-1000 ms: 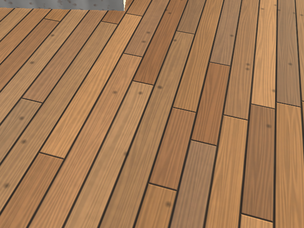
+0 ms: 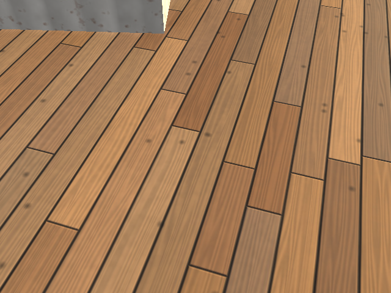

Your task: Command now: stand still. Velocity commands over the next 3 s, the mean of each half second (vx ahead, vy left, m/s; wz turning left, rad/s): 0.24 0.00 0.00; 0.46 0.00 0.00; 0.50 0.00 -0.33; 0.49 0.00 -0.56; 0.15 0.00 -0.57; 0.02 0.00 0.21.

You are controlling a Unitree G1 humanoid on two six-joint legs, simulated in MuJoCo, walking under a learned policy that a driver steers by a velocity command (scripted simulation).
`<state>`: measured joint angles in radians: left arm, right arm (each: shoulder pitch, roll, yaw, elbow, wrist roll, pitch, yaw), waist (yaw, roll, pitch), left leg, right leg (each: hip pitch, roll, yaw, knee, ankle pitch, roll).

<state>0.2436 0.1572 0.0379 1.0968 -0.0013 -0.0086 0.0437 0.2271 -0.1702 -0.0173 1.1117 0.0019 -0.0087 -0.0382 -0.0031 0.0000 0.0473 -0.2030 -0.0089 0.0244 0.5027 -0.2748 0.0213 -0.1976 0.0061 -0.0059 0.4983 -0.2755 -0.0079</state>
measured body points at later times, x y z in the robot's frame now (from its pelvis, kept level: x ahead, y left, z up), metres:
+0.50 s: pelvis +0.08 -0.05 +0.00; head +0.08 -0.06 +0.45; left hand +0.04 +0.19 -0.14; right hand +0.15 -0.31 -0.15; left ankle +0.06 +0.09 -0.65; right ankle +0.03 -0.14 -0.74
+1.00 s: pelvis +0.36 +0.01 +0.00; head +0.38 +0.01 +0.45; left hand +0.39 +0.27 -0.14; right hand +0.45 -0.25 -0.13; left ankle +0.41 +0.09 -0.74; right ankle +0.27 -0.14 -0.63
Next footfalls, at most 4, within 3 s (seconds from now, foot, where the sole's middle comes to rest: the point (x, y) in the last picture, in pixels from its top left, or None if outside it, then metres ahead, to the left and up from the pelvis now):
0.84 left None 0.46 0.09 -0.77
1.42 right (248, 224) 0.76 -0.17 -0.77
1.90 left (217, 157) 1.09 -0.07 -0.77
2.38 right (284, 163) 1.05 -0.35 -0.77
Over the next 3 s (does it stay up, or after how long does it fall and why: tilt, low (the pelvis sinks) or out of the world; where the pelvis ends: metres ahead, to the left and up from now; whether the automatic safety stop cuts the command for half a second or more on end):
stays up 1.06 -0.22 0.00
